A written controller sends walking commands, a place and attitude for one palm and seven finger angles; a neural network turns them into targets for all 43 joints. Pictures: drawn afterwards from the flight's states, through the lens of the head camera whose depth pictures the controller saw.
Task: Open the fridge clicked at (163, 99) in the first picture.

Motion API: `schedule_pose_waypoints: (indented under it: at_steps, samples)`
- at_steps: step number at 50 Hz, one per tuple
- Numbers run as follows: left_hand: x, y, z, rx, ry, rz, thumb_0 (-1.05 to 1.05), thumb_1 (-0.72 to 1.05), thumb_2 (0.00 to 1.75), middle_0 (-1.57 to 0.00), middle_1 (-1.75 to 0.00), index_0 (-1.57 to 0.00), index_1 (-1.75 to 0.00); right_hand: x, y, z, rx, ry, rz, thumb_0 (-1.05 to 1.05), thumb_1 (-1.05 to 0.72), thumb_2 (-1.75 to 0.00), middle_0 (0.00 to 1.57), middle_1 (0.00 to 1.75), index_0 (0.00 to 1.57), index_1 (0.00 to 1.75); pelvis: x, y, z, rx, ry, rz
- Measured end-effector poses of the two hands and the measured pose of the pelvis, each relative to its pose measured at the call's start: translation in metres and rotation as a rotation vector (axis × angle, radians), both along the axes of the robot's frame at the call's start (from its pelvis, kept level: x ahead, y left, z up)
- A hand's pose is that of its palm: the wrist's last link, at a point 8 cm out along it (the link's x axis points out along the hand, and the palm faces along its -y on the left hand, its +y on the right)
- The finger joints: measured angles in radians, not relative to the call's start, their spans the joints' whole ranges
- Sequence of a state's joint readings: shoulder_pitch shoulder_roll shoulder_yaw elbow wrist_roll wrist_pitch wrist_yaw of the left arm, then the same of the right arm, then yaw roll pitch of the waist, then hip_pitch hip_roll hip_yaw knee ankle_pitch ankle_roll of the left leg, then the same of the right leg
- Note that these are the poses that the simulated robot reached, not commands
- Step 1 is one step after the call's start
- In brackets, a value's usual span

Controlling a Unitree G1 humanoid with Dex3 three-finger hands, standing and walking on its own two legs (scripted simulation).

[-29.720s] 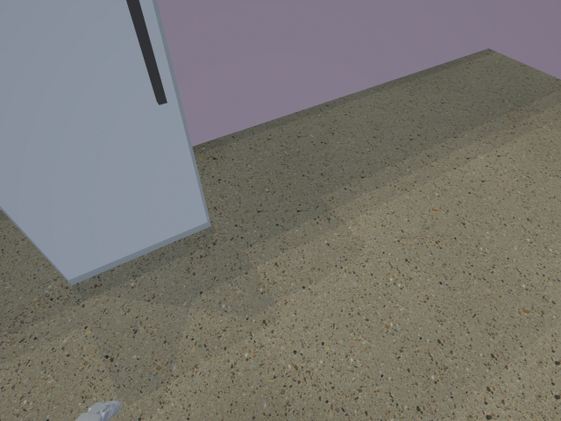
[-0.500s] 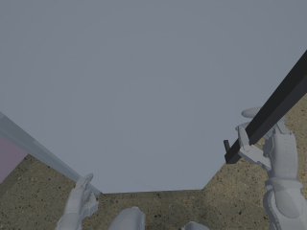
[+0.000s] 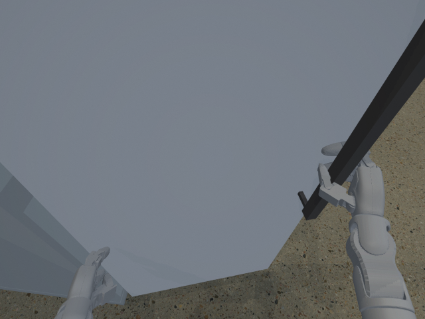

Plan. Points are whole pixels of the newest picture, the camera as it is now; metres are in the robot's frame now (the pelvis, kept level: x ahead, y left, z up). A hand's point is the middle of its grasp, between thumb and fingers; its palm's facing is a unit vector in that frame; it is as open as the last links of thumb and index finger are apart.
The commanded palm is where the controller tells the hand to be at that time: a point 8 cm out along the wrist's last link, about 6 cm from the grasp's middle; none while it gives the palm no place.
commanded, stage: stop walking and hold the door back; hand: right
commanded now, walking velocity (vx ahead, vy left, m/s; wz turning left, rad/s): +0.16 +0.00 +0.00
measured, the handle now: (351, 132) +0.36 -0.20 +0.19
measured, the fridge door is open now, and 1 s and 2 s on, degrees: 73 68 69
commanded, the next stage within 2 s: loosen the grip on the handle in 1.14 s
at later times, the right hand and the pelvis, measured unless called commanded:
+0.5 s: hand (319, 166) +0.36 -0.18 +0.11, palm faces +0.21 +0.96 -0.20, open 5.8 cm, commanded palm +0.33 -0.24 +0.10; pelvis -0.08 +0.01 +0.00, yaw -1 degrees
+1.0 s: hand (320, 165) +0.36 -0.18 +0.11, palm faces +0.11 +0.97 -0.23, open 5.8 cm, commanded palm +0.32 -0.25 +0.10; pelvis -0.05 -0.02 +0.00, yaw +3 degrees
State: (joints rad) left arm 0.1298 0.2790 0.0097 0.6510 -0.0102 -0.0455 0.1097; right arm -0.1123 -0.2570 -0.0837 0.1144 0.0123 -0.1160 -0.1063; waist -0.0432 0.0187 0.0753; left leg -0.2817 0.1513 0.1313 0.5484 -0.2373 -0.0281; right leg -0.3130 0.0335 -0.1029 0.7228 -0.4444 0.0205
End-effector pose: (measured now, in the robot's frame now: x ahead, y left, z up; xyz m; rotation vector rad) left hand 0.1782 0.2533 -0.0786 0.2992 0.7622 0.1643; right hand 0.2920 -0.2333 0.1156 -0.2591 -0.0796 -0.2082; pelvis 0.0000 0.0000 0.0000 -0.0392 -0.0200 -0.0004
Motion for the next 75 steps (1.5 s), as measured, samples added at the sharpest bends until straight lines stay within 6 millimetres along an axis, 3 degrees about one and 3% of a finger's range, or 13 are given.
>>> schedule_pose_waypoints:
  at_steps: [6,12,16,22,28,32,35,48,59,64,67,71,75]
  samples:
    - [-0.02,-0.023,0.007,-0.024,-0.054,-0.014,0.01,0.91,0.9,-0.2,-0.3,-0.2,-0.29,0.006,0.002,0.0,0.068,-0.013,0.027,0.01,-0.63,-0.81,0.46,1.4,0.39,1.4,-0.038,-0.013,-0.006,0.033,-0.021,-0.006]
    - [-0.076,-0.054,-0.011,-0.115,0.064,-0.04,0.01,0.91,0.9,-0.2,-0.3,-0.2,-0.3,0.009,0.003,0.005,0.075,0.067,0.02,0.0,-0.66,-0.77,0.46,1.4,0.38,1.4,-0.06,-0.008,0.003,0.073,-0.018,-0.039]
    - [-0.115,-0.059,-0.031,-0.143,0.171,-0.049,0.01,0.91,0.9,-0.21,-0.3,-0.2,-0.3,0.014,0.004,0.007,0.064,0.107,0.006,-0.02,-0.66,-0.75,0.46,1.4,0.39,1.4,-0.069,0.001,0.002,0.073,-0.013,-0.033]
    - [-0.157,-0.027,-0.057,-0.138,0.255,0.014,0.01,0.9,0.9,-0.21,-0.3,-0.21,-0.3,0.025,0.007,0.008,0.068,0.124,-0.032,-0.02,-0.64,-0.77,0.45,1.36,0.4,1.4,-0.076,0.014,-0.009,0.055,-0.024,-0.024]
    - [-0.183,0.021,-0.041,-0.028,0.272,0.137,0.01,0.91,0.9,-0.21,-0.3,-0.2,-0.3,0.042,0.009,0.009,0.083,0.147,-0.008,-0.02,-0.64,-0.77,0.43,1.34,0.42,1.4,-0.072,0.007,-0.001,0.021,-0.036,-0.01]
    - [-0.187,0.041,-0.026,0.052,0.231,0.201,0.01,0.91,0.9,-0.21,-0.3,-0.2,-0.3,0.056,0.009,0.008,0.09,0.127,0.04,-0.01,-0.65,-0.77,0.43,1.36,0.43,1.4,-0.066,-0.005,-0.004,0.025,-0.037,0.004]
    - [-0.183,0.043,-0.02,0.068,0.19,0.251,0.01,0.91,0.9,-0.2,-0.3,-0.2,-0.29,0.062,0.009,0.006,0.098,0.084,0.073,0.01,-0.65,-0.77,0.44,1.37,0.43,1.4,-0.063,-0.013,-0.009,0.029,-0.035,0.025]
    - [-0.133,-0.028,-0.035,-0.116,0.165,0.155,0.01,0.91,0.9,-0.2,-0.3,-0.2,-0.3,0.044,0.002,0.004,0.025,0.031,0.091,-0.02,-0.64,-0.76,0.46,1.4,0.4,1.4,-0.049,-0.013,-0.004,0.048,0.003,0.053]
    - [-0.099,-0.033,-0.015,-0.085,0.057,0.126,0.01,0.91,0.9,-0.21,-0.3,-0.2,-0.3,0.032,-0.001,0.003,0.048,0.029,0.102,-0.02,-0.64,-0.76,0.46,1.4,0.41,1.4,-0.051,-0.021,-0.002,0.054,0.011,0.072]
    - [-0.104,-0.024,-0.009,-0.055,0.052,0.114,0.01,0.91,0.9,-0.21,-0.3,-0.2,-0.3,0.034,-0.004,0.005,0.025,0.046,0.128,-0.04,-0.61,-0.75,0.46,1.4,0.41,1.4,-0.058,-0.02,-0.002,0.053,0.012,0.065]
    - [-0.115,-0.016,-0.002,-0.053,0.032,0.095,0.01,0.91,0.9,-0.21,-0.3,-0.2,-0.3,0.039,-0.01,0.003,0.11,0.092,0.121,-0.05,-0.53,-0.73,0.46,1.4,0.42,1.4,-0.063,-0.015,-0.003,0.041,0.037,0.035]
    - [-0.136,-0.002,-0.005,-0.04,0.025,0.099,0.01,0.91,0.9,-0.21,-0.3,-0.2,-0.3,0.03,-0.013,0.006,0.096,0.057,0.085,-0.04,-0.4,-0.67,0.44,1.38,0.43,1.4,-0.071,-0.014,-0.006,0.045,0.045,0.025]
    - [-0.164,0.008,-0.016,-0.03,0.082,0.123,0.01,0.91,0.9,-0.21,-0.3,-0.2,-0.3,0.027,-0.011,0.003,0.063,0.032,0.084,-0.02,-0.15,-0.54,0.42,1.36,0.41,1.39,-0.079,-0.01,-0.012,0.045,0.055,0.02]
